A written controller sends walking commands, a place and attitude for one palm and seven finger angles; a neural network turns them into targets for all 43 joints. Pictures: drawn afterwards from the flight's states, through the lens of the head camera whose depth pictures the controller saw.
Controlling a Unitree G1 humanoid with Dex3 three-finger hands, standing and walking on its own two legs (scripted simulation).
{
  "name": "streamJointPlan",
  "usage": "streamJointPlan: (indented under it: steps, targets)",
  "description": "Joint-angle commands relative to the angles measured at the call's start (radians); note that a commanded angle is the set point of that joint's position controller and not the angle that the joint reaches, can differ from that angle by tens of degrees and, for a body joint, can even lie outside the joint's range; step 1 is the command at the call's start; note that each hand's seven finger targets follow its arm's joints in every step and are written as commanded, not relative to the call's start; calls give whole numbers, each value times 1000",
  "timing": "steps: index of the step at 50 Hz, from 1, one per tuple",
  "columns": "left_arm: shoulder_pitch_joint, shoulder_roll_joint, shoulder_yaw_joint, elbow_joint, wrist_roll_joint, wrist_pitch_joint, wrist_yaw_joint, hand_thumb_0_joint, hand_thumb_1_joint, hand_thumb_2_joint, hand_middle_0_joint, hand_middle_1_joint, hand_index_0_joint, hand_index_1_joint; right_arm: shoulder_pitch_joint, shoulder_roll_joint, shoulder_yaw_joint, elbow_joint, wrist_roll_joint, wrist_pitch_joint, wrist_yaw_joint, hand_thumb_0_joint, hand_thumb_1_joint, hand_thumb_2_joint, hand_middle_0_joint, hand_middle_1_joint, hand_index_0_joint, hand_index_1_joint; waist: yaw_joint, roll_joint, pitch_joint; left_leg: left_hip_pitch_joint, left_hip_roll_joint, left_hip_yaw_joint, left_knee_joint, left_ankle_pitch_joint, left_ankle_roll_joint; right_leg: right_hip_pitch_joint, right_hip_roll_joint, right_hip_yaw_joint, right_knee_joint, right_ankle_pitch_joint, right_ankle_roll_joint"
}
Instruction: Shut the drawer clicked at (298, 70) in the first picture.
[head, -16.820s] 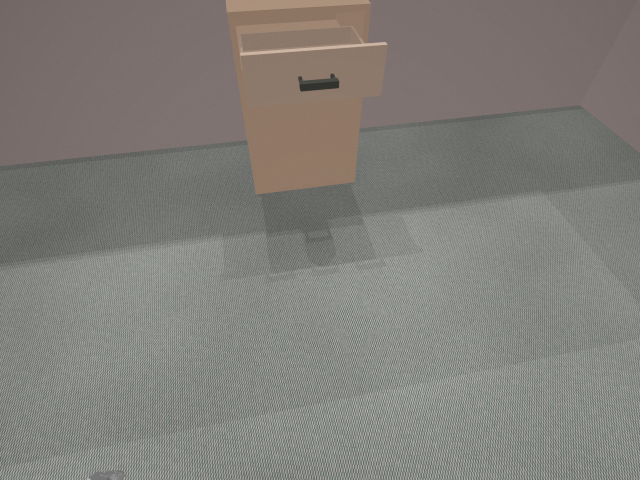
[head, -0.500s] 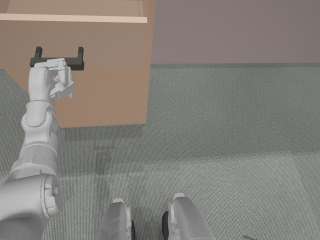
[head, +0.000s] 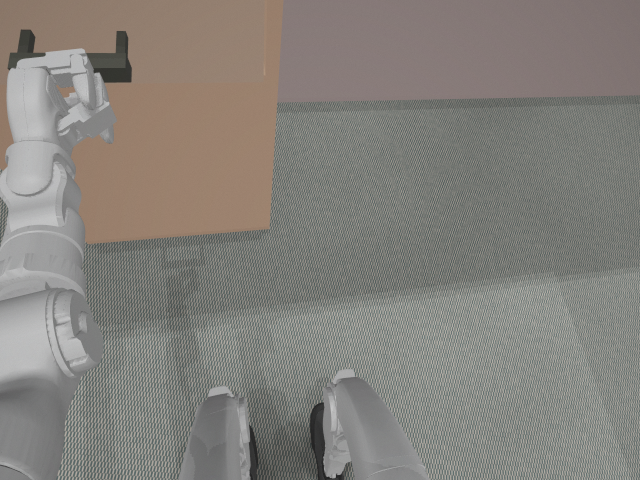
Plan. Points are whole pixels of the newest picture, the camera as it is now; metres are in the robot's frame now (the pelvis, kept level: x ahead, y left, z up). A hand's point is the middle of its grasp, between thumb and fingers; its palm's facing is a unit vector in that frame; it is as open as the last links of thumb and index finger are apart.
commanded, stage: push the drawer shut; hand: left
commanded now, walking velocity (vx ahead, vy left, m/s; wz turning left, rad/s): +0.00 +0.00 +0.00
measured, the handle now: (74, 54) +0.61 +0.23 +0.05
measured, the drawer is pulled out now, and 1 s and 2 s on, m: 0.02 0.00 0.00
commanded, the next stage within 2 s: pull the fist back off the drawer in 0.48 s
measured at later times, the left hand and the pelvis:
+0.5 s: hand (93, 89) +0.57 +0.21 +0.05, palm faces +0.08 -1.00 -0.05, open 3.2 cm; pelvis -0.02 +0.00 -0.02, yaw +0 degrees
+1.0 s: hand (97, 90) +0.56 +0.20 +0.05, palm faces +0.06 -1.00 -0.04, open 3.3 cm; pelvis -0.03 +0.00 -0.02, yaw -1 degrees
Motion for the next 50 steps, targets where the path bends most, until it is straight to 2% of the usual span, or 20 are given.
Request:
streamJointPlan:
  steps: [1, 4, 8, 11, 13, 16, 20, 22, 24, 25, 29, 33, 36, 37, 39, 42, 45, 46, 48, 50]
  targets:
    - [-563, 275, 26, -239, -7, -73, 16, 0, 900, 900, -1400, -1600, -1400, -1600, 207, -201, -69, -27, -11, 0, -8, 0, -900, -900, 200, 300, 200, 300, -42, 212, -588, 481, -2, -113, -149, 395, -15, 192, 27, 67, -139, 213, -2]
    - [-603, 306, 33, -179, 3, -51, 20, 0, 900, 900, -1400, -1600, -1400, -1600, 219, -204, -60, -22, -13, 2, -9, 0, -900, -900, 200, 300, 200, 300, -67, 178, -519, 402, -3, -109, -141, 347, -5, 191, 29, 70, -145, 190, 0]
    - [-651, 377, 52, -162, 27, -30, 19, 0, 900, 900, -1400, -1600, -1400, -1600, 236, -211, -50, -28, -16, 1, -12, 0, -900, -900, 200, 300, 200, 300, -71, 215, -557, 380, -2, -108, -125, 343, -3, 189, 31, 73, -134, 184, 0]
    - [-738, 362, 31, -168, 26, -25, 19, 0, 900, 900, -1400, -1600, -1400, -1600, 249, -215, -50, -15, -17, -2, -15, 0, -900, -900, 200, 300, 200, 300, -104, 228, -543, 400, 3, -127, -122, 320, -5, 119, 31, 61, -128, 162, 1]
    - [-789, 323, -15, -169, 33, -18, 24, 0, 900, 900, -1400, -1600, -1400, -1600, 256, -215, -50, -4, -18, -8, -15, 0, -900, -900, 200, 300, 200, 300, -124, 269, -535, 428, 3, -140, -126, 296, -9, 66, 31, 56, -127, 143, -1]
    - [-847, 332, -17, -197, 37, -18, 37, 0, 900, 900, -1400, -1600, -1400, -1600, 269, -222, -51, 5, -24, -19, -16, 0, -900, -900, 200, 300, 200, 300, -133, 307, -579, 481, 7, -165, -128, 303, -16, 29, 31, 48, -117, 141, -4]
    - [-904, 275, -78, -182, 48, -2, 48, 0, 900, 900, -1400, -1600, -1400, -1600, 269, -224, -46, 20, -27, -34, -17, 0, -900, -900, 200, 300, 200, 300, -162, 345, -544, 503, 10, -192, -145, 237, -20, -45, 28, 39, -118, 112, -8]
    - [-928, 306, -73, -188, 53, 3, 58, 0, 900, 900, -1400, -1600, -1400, -1600, 271, -227, -41, 23, -28, -43, -23, 0, -900, -900, 200, 300, 200, 300, -168, 345, -552, 489, 10, -191, -148, 200, -17, -38, 28, 43, -122, 97, -7]
    - [-949, 281, -94, -187, 54, 9, 64, 0, 900, 900, -1400, -1600, -1400, -1600, 270, -225, -40, 25, -27, -56, -24, 0, -900, -900, 200, 300, 200, 300, -179, 364, -558, 489, 9, -193, -150, 177, -14, -56, 29, 44, -123, 87, -9]
    - [-931, 288, -92, -151, 54, 19, 64, 0, 900, 900, -1400, -1600, -1400, -1600, 267, -228, -36, 29, -24, -61, -26, 0, -900, -900, 200, 300, 200, 300, -184, 337, -534, 465, 11, -194, -154, 144, -13, -54, 28, 43, -127, 74, -6]
    - [-956, 302, -100, -160, 50, 23, 68, 0, 900, 900, -1400, -1600, -1400, -1600, 257, -231, -26, 31, -23, -87, -36, 0, -900, -900, 200, 300, 200, 300, -193, 373, -514, 443, 14, -191, -168, 90, -9, -61, 26, 48, -133, 50, -6]
    - [-942, 338, -80, -154, 48, 30, 58, 0, 900, 900, -1400, -1600, -1400, -1600, 258, -233, -22, 27, -22, -100, -37, 0, -900, -900, 200, 300, 200, 300, -180, 356, -528, 406, 10, -179, -158, 85, -7, -18, 27, 53, -135, 46, -6]
    - [-922, 339, -70, -125, 44, 39, 51, 0, 900, 900, -1400, -1600, -1400, -1600, 258, -233, -19, 20, -21, -101, -33, 0, -900, -900, 200, 300, 200, 300, -175, 330, -497, 367, 6, -173, -157, 72, -5, -8, 27, 53, -137, 37, -7]
    - [-921, 371, -48, -139, 46, 36, 50, 0, 900, 900, -1400, -1600, -1400, -1600, 264, -236, -19, 16, -23, -100, -33, 0, -900, -900, 200, 300, 200, 300, -167, 322, -517, 359, 7, -172, -154, 76, -4, 12, 28, 55, -133, 38, -6]
    - [-913, 348, -50, -147, 47, 35, 48, 0, 900, 900, -1400, -1600, -1400, -1600, 268, -232, -24, 13, -24, -100, -26, 0, -900, -900, 200, 300, 200, 300, -159, 349, -532, 394, 8, -181, -156, 103, -8, -9, 27, 47, -124, 53, -10]
    - [-880, 337, -47, -136, 44, 43, 41, 0, 900, 900, -1400, -1600, -1400, -1600, 272, -236, -28, 12, -24, -92, -20, 0, -900, -900, 200, 300, 200, 300, -148, 315, -518, 395, 11, -193, -164, 94, -11, -10, 25, 41, -122, 51, -8]
    - [-826, 346, -13, -174, 37, 38, 36, 0, 900, 900, -1400, -1600, -1400, -1600, 280, -233, -35, 3, -25, -84, -11, 0, -900, -900, 200, 300, 200, 300, -116, 323, -573, 436, 12, -189, -164, 158, -15, 23, 26, 40, -122, 79, -10]
    - [-809, 320, -27, -195, 32, 36, 32, 0, 900, 900, -1400, -1600, -1400, -1600, 274, -230, -39, 2, -23, -80, -7, 0, -900, -900, 200, 300, 200, 300, -109, 333, -577, 454, 13, -188, -168, 169, -17, 22, 26, 40, -124, 85, -11]
    - [-760, 290, -27, -196, 22, 41, 31, 0, 900, 900, -1400, -1600, -1400, -1600, 272, -226, -44, 2, -21, -73, -1, 0, -900, -900, 200, 300, 200, 300, -102, 301, -565, 458, 13, -184, -173, 177, -16, 40, 27, 41, -134, 91, -8]
    - [-709, 304, -5, -185, 20, 42, 29, 0, 900, 900, -1400, -1600, -1400, -1600, 267, -225, -43, -2, -19, -64, 1, 0, -900, -900, 200, 300, 200, 300, -87, 281, -548, 433, 11, -168, -174, 186, -15, 62, 26, 42, -136, 91, -9]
